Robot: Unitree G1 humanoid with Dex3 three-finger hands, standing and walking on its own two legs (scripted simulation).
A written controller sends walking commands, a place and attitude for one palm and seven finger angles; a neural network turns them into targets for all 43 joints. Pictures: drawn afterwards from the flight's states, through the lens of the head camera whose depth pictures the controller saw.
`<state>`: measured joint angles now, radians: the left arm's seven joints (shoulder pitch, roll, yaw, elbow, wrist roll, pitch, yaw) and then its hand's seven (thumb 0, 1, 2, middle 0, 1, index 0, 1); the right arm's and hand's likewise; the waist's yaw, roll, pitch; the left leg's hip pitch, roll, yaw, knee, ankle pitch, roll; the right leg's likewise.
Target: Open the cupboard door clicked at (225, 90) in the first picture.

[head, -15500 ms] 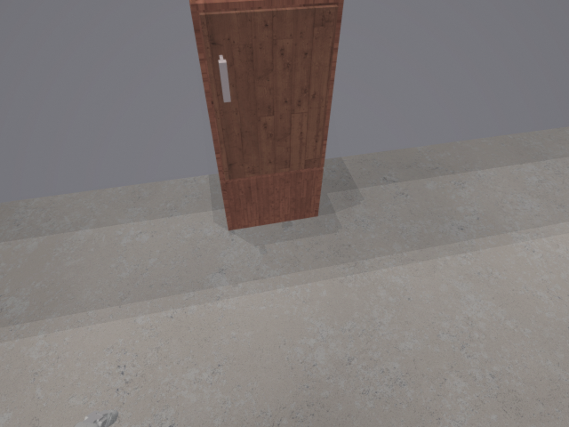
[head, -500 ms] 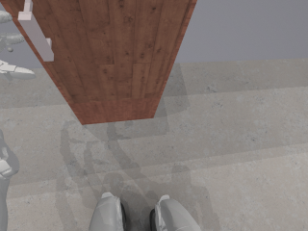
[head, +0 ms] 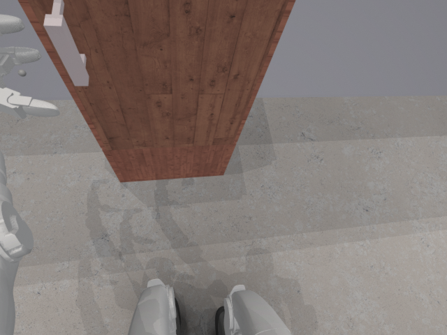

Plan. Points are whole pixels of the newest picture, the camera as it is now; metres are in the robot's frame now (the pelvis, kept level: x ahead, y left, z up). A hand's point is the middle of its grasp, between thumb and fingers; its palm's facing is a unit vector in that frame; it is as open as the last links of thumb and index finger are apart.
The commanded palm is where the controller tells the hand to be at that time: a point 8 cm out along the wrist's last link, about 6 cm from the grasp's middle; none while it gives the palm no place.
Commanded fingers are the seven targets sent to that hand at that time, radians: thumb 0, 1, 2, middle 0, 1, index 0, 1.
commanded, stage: move the hooked fingers beside the handle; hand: left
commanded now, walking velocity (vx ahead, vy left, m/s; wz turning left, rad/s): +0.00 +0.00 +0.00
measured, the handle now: (70, 44) +0.58 +0.21 +0.08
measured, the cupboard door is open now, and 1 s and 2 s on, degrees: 0 0 0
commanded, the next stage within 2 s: slide the fingers in behind the handle in 0.18 s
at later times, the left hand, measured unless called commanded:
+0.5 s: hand (27, 74) +0.52 +0.27 +0.08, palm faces +0.04 -1.00 +0.00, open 13.9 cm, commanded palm +0.51 +0.29 +0.07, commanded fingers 0.00 -0.50 0.30 -0.30 -1.20 -0.30 -1.20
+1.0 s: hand (59, 70) +0.53 +0.22 +0.08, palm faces +0.05 -1.00 +0.00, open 13.9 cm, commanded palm +0.51 +0.25 +0.07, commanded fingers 0.00 -0.50 0.30 -0.30 -1.20 -0.30 -1.20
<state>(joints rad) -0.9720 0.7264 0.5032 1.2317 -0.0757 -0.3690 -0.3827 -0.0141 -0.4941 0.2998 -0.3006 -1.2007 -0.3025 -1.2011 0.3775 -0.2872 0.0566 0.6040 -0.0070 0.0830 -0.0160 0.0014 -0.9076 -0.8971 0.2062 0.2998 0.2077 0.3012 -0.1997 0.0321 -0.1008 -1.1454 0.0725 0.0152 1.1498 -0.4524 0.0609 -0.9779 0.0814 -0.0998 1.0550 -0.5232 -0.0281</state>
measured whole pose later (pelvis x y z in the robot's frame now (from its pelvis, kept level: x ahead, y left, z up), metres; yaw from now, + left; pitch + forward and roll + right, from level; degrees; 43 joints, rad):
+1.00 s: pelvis +0.00 +0.01 +0.00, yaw +0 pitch +25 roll -6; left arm -0.98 0.58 0.43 1.21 -0.07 -0.37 -0.26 -0.01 -0.49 0.30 -0.30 -1.20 -0.30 -1.20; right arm 0.40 -0.26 0.05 0.63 -0.02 0.08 0.01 0.00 -0.91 -0.90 0.21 0.30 0.21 0.30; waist -0.19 0.05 -0.12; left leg -1.13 0.06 0.02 1.14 -0.45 0.07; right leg -0.96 0.07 -0.09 1.05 -0.52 -0.02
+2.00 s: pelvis +0.00 -0.01 +0.00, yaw +1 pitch +24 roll -5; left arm -0.97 0.54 0.41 1.22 -0.07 -0.41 -0.21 -0.01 -0.49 0.30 -0.30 -1.20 -0.30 -1.20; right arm 0.40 -0.26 0.04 0.64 -0.02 0.07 0.02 0.00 -0.91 -0.90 0.21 0.30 0.21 0.30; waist -0.19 0.05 -0.13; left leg -1.12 0.07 0.02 1.14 -0.46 0.05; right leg -0.97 0.08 -0.09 1.07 -0.54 -0.04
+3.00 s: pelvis +0.01 -0.01 +0.00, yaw +0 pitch +24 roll -4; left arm -0.89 0.49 0.40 1.16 -0.09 -0.41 -0.19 0.01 0.73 0.79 -0.34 -1.34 -0.34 -1.35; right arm 0.41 -0.26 0.03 0.63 -0.02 0.09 0.03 0.00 -0.91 -0.90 0.20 0.30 0.21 0.30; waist -0.18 0.06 -0.13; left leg -1.09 0.06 0.03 1.12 -0.45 0.05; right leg -0.94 0.08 -0.08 1.05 -0.53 -0.04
